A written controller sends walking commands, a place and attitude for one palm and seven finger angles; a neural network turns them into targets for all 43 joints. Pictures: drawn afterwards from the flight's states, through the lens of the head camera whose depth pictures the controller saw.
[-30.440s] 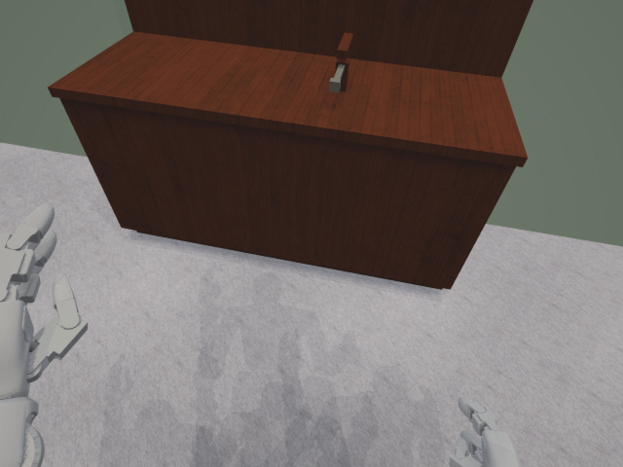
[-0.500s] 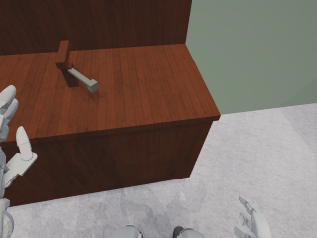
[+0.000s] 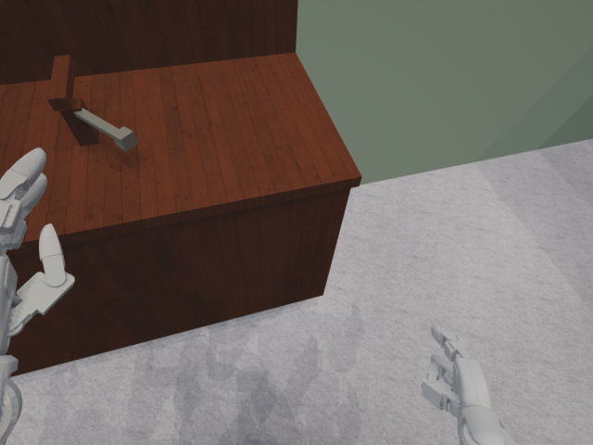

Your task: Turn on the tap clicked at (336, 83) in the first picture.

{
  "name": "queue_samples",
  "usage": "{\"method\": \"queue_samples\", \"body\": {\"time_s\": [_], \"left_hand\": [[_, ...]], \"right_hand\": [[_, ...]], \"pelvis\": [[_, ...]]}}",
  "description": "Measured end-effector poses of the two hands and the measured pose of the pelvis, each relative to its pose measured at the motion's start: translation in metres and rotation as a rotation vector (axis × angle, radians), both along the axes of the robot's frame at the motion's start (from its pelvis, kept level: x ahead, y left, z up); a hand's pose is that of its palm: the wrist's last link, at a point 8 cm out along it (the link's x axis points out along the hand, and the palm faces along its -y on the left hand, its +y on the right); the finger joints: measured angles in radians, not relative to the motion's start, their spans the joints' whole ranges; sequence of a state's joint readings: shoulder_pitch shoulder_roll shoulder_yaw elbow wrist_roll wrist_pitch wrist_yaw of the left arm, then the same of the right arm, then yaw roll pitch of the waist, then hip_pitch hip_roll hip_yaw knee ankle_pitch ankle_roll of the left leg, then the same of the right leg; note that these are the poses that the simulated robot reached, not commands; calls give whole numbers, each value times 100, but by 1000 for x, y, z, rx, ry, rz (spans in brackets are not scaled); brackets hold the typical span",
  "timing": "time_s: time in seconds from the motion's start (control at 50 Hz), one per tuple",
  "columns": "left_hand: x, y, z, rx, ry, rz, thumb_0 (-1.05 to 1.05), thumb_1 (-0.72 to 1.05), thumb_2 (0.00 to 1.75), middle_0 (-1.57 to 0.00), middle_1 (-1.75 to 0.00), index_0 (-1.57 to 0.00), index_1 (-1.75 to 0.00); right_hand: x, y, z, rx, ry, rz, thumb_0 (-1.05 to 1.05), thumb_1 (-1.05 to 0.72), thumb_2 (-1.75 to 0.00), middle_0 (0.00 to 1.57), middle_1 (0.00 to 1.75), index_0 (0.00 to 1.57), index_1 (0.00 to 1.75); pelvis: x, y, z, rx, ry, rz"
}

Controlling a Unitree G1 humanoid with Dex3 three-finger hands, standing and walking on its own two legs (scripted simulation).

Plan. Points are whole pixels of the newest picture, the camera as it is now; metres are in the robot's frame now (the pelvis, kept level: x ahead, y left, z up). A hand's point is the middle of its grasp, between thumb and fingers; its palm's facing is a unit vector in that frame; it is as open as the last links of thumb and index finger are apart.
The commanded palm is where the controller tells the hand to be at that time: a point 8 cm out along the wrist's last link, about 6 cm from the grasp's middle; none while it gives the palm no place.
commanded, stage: step back with the hand held close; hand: left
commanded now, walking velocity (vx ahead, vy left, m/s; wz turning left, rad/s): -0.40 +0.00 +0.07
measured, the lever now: (124, 138) +0.59 +0.35 +0.01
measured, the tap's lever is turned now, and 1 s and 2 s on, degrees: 40 40 40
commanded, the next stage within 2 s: stop stepping back and stand still in 0.06 s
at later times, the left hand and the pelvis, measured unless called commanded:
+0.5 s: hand out of the picture +0.09 +0.18 +0.15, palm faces +0.40 -0.83 -0.39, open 7.4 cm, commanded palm +0.03 +0.23 +0.18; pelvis -0.12 -0.05 +0.01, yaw +2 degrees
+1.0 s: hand out of the picture +0.01 +0.17 +0.16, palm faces +0.43 -0.83 -0.35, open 7.4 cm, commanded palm -0.05 +0.23 +0.18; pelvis -0.18 -0.06 -0.01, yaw +5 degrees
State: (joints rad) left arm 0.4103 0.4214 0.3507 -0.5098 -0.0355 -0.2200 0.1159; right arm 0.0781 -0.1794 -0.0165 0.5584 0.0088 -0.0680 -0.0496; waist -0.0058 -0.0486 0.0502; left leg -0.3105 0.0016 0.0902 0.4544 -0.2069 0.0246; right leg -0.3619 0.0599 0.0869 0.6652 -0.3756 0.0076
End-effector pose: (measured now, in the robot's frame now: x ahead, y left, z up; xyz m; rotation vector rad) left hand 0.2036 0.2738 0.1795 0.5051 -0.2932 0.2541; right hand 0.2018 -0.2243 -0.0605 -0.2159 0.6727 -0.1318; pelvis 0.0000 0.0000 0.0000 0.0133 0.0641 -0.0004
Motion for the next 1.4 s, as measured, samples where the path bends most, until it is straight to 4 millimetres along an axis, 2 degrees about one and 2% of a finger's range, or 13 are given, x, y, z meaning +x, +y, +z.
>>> {"method": "queue_samples", "body": {"time_s": [0.08,0.3,0.42,0.6,0.68,0.76,0.86,0.92,0.98,1.16,1.22,1.32,1.4], "left_hand": [[-18,-11,-3,18,90,-12,1,89,90,-21,-30,-21,-30],[-114,-46,4,43,126,113,1,89,90,-21,-30,-21,-30],[-137,-48,-13,-74,131,185,1,89,90,-21,-30,-21,-30],[-190,-48,6,-31,-1,98,1,89,90,-21,-30,-21,-30],[-218,-37,20,49,-38,146,1,89,90,-21,-30,-21,-30],[-236,-25,13,11,-12,271,1,89,90,-21,-30,-21,-30],[-240,-37,-26,-108,27,321,1,89,90,-20,-30,-20,-30],[-237,-54,-34,-176,60,259,1,89,90,-20,-30,-20,-30],[-234,-62,-19,-137,34,173,2,89,90,-21,-30,-21,-30],[-210,-27,28,33,-115,184,1,89,90,-21,-30,-21,-30],[-202,-25,17,9,-47,229,1,89,90,-21,-30,-21,-30],[-187,-50,-21,-75,97,196,1,89,90,-20,-30,-20,-30],[-178,-64,-23,-104,115,133,1,89,90,-21,-30,-21,-30]], "right_hand": [[-33,-17,4,2,-11,-25,1,-91,-90,21,30,20,30],[-137,-68,-28,21,137,-59,1,-91,-90,21,30,20,30],[-184,-88,-26,7,140,-101,1,-91,-90,21,30,20,30],[-225,-92,-12,-61,59,-93,1,-91,-90,20,30,20,30],[-237,-80,-20,6,30,-88,1,-91,-90,20,30,20,30],[-242,-67,-40,61,75,-46,1,-91,-90,20,30,20,30],[-231,-59,-67,59,142,71,1,-90,-90,21,30,20,30],[-224,-58,-56,47,141,87,2,-91,-90,21,30,21,30],[-216,-59,-33,24,90,62,2,-91,-90,21,30,21,30],[-199,-56,-12,22,-13,-5,1,-91,-90,20,30,20,30],[-198,-53,-17,57,10,7,1,-91,-90,20,30,20,30],[-191,-58,-35,62,75,29,1,-90,-90,21,30,20,30],[-185,-63,-33,25,107,20,1,-91,-90,21,30,21,30]], "pelvis": [[-20,-8,4,0,-15,-22],[-77,-49,5,25,-41,-28],[-103,-56,9,61,-53,14],[-157,-48,0,22,-64,55],[-164,-52,-2,18,-88,59],[-162,-58,-3,-3,-88,79],[-176,-69,-20,-16,-117,111],[-182,-67,-13,-9,-130,103],[-182,-65,-6,11,-122,89],[-168,-56,-3,-18,-101,67],[-156,-60,-1,-18,-86,67],[-145,-65,-5,-28,-85,66],[-139,-63,-2,-21,-79,71]]}}
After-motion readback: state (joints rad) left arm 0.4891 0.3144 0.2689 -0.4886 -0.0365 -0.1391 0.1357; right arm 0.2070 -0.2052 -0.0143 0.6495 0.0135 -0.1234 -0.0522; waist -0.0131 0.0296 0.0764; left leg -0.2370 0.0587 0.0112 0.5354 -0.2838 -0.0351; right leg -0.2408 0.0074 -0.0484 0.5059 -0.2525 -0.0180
